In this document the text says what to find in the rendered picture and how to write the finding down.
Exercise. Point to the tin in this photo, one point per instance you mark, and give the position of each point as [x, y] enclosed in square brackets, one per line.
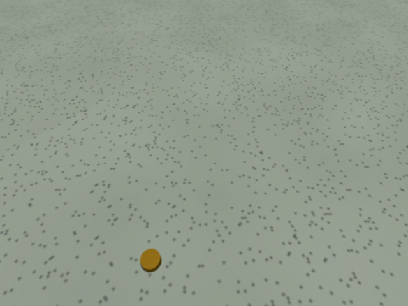
[150, 260]

